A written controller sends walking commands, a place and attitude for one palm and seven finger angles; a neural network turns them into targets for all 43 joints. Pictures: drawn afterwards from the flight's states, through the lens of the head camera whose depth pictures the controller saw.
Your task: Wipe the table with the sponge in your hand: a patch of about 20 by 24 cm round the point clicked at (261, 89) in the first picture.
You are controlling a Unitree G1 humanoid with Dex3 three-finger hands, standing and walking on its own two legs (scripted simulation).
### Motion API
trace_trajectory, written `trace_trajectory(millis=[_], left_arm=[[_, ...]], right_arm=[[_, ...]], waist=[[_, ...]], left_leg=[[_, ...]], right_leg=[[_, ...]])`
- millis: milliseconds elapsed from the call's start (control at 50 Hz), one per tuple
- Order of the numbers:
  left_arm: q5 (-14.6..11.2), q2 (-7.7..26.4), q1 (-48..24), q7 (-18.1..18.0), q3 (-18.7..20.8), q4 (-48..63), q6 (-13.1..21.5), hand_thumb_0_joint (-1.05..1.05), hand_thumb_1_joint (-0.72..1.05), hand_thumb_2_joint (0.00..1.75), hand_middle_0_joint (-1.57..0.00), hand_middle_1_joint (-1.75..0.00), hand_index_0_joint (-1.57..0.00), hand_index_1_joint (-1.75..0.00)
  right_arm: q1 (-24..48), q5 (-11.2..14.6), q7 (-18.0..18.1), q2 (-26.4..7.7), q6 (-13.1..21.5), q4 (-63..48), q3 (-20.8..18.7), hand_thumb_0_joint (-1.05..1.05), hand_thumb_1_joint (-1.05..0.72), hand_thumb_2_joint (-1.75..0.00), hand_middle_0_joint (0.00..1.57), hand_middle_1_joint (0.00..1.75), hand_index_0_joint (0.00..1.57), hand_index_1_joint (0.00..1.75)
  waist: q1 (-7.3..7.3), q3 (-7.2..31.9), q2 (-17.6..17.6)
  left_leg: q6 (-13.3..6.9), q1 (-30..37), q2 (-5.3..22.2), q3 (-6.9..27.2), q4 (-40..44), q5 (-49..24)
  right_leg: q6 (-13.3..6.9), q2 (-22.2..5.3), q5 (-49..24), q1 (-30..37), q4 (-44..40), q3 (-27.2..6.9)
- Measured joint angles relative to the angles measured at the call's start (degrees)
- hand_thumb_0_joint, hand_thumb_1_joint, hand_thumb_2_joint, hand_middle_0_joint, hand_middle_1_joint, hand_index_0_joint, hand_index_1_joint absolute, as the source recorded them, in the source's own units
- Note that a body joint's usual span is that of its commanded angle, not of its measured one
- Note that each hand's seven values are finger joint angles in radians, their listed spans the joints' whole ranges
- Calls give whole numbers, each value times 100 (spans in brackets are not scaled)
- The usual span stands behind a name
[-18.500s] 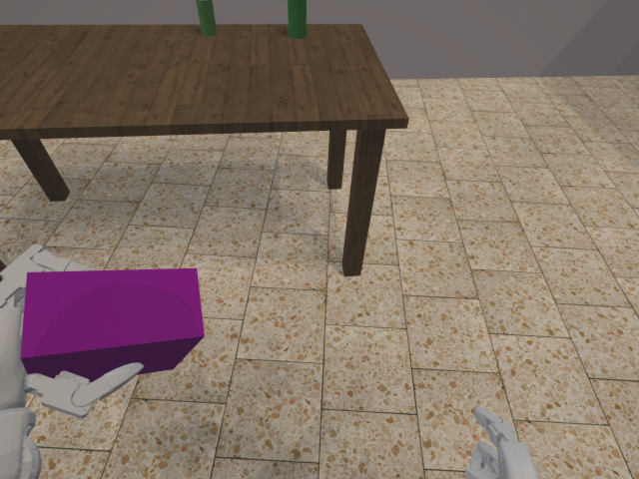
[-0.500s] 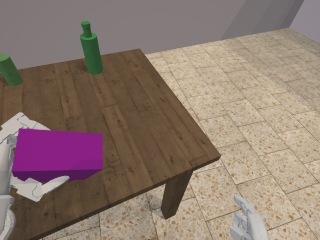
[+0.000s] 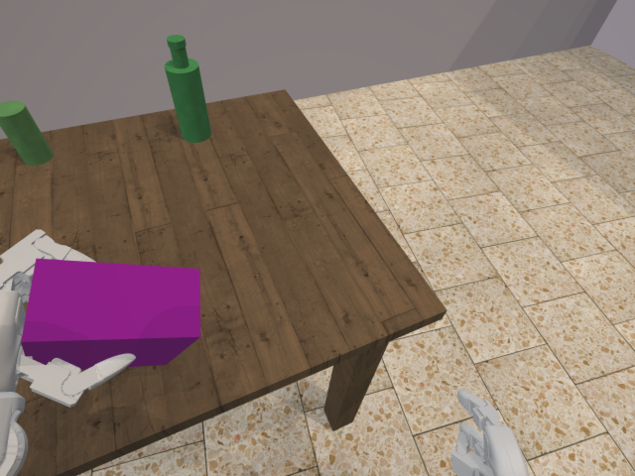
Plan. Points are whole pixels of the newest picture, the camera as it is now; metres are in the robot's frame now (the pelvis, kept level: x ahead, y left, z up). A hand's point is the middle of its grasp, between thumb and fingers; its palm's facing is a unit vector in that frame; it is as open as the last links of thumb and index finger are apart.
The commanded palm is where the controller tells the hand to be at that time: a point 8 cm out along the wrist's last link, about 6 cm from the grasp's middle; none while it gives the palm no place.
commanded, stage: look again from close up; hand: left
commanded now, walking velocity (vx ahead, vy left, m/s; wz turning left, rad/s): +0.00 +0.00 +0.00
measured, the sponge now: (138, 321) +0.24 +0.21 +0.12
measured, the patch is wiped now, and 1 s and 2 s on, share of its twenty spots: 0.00 0.00 0.00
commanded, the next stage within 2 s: come to a stop and stand still in 0.18 s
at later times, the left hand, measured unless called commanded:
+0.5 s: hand (43, 279) +0.24 +0.27 +0.18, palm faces +0.44 -0.80 -0.41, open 10.6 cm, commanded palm +0.15 +0.27 +0.17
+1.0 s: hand (64, 309) +0.22 +0.26 +0.16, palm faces +0.34 -0.87 -0.36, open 10.6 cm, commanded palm +0.16 +0.30 +0.17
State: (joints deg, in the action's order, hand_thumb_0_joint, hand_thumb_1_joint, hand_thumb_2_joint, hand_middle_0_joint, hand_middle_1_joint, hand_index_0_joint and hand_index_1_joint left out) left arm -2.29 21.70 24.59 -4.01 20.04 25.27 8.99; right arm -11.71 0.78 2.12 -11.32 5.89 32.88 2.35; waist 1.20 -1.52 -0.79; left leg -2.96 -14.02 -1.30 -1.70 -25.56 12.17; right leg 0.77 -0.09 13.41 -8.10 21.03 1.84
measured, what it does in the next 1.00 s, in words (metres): stands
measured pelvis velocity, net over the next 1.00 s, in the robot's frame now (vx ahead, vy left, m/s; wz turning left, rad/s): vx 0.00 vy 0.02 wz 0.00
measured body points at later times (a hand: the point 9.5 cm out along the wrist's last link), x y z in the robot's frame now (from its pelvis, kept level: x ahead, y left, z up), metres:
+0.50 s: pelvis -0.02 -0.01 +0.00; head +0.02 +0.01 +0.45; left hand +0.21 +0.32 +0.20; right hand +0.16 -0.23 -0.08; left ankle +0.01 +0.08 -0.74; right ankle -0.03 -0.13 -0.74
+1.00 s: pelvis +0.00 +0.02 +0.00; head +0.03 +0.05 +0.44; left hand +0.20 +0.30 +0.18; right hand +0.19 -0.20 -0.06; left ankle +0.01 +0.08 -0.74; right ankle -0.03 -0.13 -0.74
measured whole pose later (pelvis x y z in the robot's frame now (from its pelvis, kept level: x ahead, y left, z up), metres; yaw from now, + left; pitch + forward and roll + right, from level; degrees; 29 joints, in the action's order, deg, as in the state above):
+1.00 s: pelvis +0.00 +0.02 +0.00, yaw +0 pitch +1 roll -2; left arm -1.6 21.4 23.4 -4.7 19.8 29.3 12.9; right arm -9.4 0.2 1.6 -10.5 8.6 33.1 1.5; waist 1.3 -2.9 -2.8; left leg -4.3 -15.3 -2.2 -2.1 -27.1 12.8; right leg 2.1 -1.1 13.6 -9.0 21.8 1.5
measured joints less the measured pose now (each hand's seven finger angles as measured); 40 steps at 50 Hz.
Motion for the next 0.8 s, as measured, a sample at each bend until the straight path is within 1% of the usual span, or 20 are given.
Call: trace_trajectory(millis=[100,220,360,380,400,420,440,480,520,560,600,640,680,740,800], left_arm=[[22,-42,11,-21,-129,137,20,-1,-54,101,-67,-135,-68,-135],[-1,68,10,-41,-23,58,107,-1,-54,101,-67,-135,-68,-135],[-4,-7,42,-47,-54,-135,64,-1,-54,101,-67,-135,-68,-135],[214,142,-226,81,-17,-186,54,-1,-54,101,-67,-135,-68,-135],[309,369,-618,175,84,-393,211,-1,-54,101,-67,-135,-68,-135],[261,519,-945,171,215,-585,300,-1,-54,101,-67,-135,-68,-135],[204,581,-1192,125,347,-725,329,-1,-54,101,-67,-135,-68,-135],[85,526,-1373,28,557,-779,323,-1,-54,101,-67,-135,-68,-135],[-12,340,-1120,-48,586,-534,348,-1,-54,101,-67,-135,-68,-135],[-44,102,-640,-44,373,-160,393,-1,-54,101,-67,-135,-68,-135],[-18,-30,-160,32,69,155,462,-1,-54,101,-67,-135,-68,-135],[24,6,182,100,-118,296,525,-1,-54,101,-67,-135,-68,-135],[31,136,308,140,-131,275,548,-1,-54,101,-67,-135,-68,-134],[29,353,173,98,99,116,508,-1,-54,101,-67,-135,-69,-134],[13,393,-122,0,333,22,442,-1,-54,101,-67,-134,-69,-134]], right_arm=[[-38,5,44,-47,30,30,-45,2,-90,-90,20,30,21,30],[-39,19,64,-67,30,28,-88,2,-90,-90,20,30,20,30],[-68,30,77,-94,22,46,-108,2,-90,-90,20,30,20,30],[-143,-36,80,-92,88,3,-156,2,-90,-90,20,30,20,30],[-162,-64,75,-77,162,47,-160,2,-90,-90,20,30,20,30],[-109,-48,38,-53,165,109,-150,2,-91,-90,20,30,20,30],[-53,-32,-2,-38,158,130,-150,2,-90,-90,20,30,20,30],[28,-14,-84,-40,192,112,-161,2,-90,-90,20,30,20,30],[69,6,-171,-58,242,68,-190,2,-90,-90,20,30,21,30],[56,13,-220,-72,274,24,-221,2,-90,-90,20,30,21,30],[14,-6,-212,-67,290,13,-225,2,-90,-90,20,30,21,30],[-22,-16,-160,-34,270,38,-205,2,-90,-90,20,30,20,30],[-70,-20,-87,13,239,51,-185,2,-90,-90,20,30,20,30],[-89,-21,11,65,224,81,-142,2,-90,-90,20,30,20,30],[-59,-33,35,71,259,95,-115,2,-90,-90,20,30,20,30]], waist=[[-13,3,-1],[-69,96,51],[-75,157,100],[24,116,100],[117,67,45],[157,-6,-21],[176,-78,-59],[140,-175,-71],[48,-199,-42],[-45,-171,-8],[-107,-136,-11],[-129,-110,-63],[-119,-111,-132],[-42,-173,-232],[29,-242,-262]], left_leg=[[15,19,16,28,9,-30],[40,-2,57,34,5,-42],[40,9,58,9,54,-67],[45,-74,84,39,-28,-54],[52,-167,92,61,-87,-55],[63,-209,86,65,-100,-74],[71,-232,87,52,-112,-92],[64,-259,90,-2,-144,-95],[30,-256,78,-79,-159,-73],[-11,-239,53,-139,-161,-41],[-38,-217,25,-163,-156,-13],[-53,-199,1,-165,-142,4],[-62,-192,-23,-131,-134,10],[-67,-186,-50,-79,-133,12],[-77,-192,-67,-26,-149,15]], right_leg=[[-23,19,-20,27,-12,27],[-50,60,-65,26,-61,29],[-49,59,-80,12,-75,3],[-45,87,-88,-20,-73,33],[-56,95,-85,-112,-8,57],[-75,88,-70,-189,78,63],[-91,86,-58,-244,148,51],[-86,81,-42,-319,244,-2],[-48,61,-26,-359,303,-78],[-7,31,0,-369,332,-137],[25,2,23,-348,324,-160],[44,-21,43,-328,314,-161],[51,-42,60,-303,299,-125],[53,-63,80,-273,291,-72],[62,-75,75,-231,248,-16]])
